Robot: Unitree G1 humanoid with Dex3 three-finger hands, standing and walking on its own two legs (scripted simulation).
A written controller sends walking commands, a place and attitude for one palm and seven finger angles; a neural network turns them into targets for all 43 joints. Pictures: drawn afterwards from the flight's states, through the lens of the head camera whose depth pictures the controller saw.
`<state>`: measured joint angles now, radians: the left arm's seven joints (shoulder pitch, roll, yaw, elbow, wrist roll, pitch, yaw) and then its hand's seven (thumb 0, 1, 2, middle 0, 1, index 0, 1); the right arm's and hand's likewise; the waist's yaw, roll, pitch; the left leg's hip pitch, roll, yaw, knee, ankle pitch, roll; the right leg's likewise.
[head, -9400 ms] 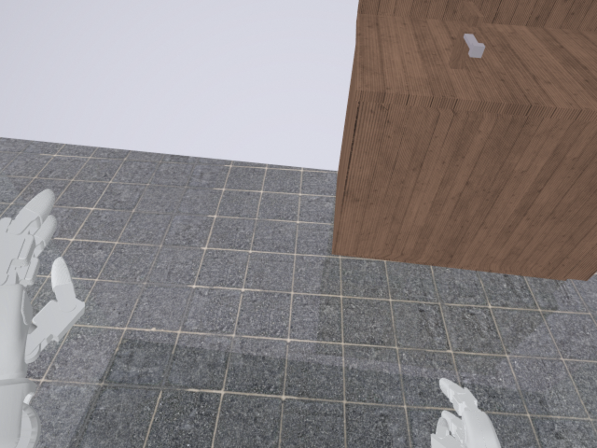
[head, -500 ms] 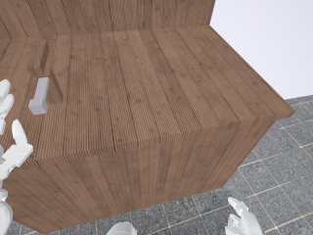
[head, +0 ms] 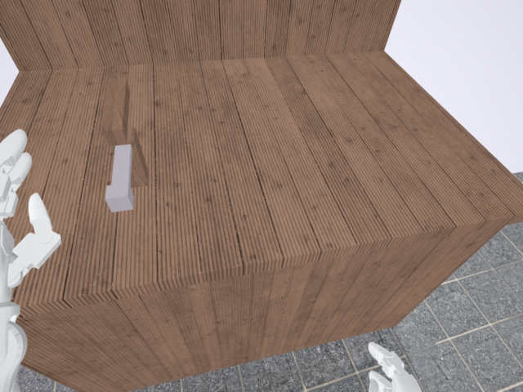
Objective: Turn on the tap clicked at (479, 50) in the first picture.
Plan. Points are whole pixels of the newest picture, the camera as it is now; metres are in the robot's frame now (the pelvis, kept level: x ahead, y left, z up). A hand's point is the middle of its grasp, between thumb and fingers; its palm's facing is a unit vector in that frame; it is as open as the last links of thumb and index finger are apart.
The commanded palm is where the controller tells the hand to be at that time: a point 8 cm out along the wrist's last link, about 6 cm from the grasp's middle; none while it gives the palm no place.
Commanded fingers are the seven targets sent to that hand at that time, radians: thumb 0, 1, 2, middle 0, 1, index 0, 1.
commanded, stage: come to a stop and stand still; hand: left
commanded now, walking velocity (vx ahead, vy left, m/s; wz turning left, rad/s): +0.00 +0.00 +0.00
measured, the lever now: (120, 197) +0.31 +0.24 +0.14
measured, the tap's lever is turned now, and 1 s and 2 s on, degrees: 0 0 0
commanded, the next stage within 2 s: look again from close up in 1.06 s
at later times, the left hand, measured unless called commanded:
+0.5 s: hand (93, 212) +0.26 +0.24 +0.17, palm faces +0.39 -0.84 -0.37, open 7.4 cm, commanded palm +0.20 +0.27 +0.18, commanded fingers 0.00 0.90 0.90 -0.20 -0.30 -0.20 -0.30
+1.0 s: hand (106, 225) +0.25 +0.22 +0.17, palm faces +0.40 -0.85 -0.35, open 7.4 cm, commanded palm +0.19 +0.25 +0.18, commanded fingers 0.00 0.90 0.90 -0.20 -0.30 -0.20 -0.30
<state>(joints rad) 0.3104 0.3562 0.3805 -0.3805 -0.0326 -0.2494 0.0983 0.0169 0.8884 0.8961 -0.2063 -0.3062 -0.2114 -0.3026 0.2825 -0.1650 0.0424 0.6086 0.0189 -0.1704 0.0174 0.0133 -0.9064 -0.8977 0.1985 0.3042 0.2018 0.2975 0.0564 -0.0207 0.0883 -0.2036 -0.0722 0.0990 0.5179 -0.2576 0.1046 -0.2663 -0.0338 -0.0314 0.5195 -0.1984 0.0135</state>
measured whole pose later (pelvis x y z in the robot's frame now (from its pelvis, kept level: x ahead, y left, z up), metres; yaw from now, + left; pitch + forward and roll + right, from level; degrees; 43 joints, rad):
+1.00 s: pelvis +0.03 -0.03 +0.01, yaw +1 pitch -2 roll -1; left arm 0.43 0.34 0.34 -0.46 -0.06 -0.17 0.12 0.02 0.89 0.90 -0.20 -0.31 -0.21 -0.30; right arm 0.22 -0.20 0.01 0.57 0.02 -0.09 -0.03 0.01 -0.91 -0.90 0.20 0.30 0.20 0.30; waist 0.02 0.00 0.07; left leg -0.16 -0.03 0.06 0.45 -0.26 0.06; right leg -0.19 0.01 -0.06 0.40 -0.18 -0.02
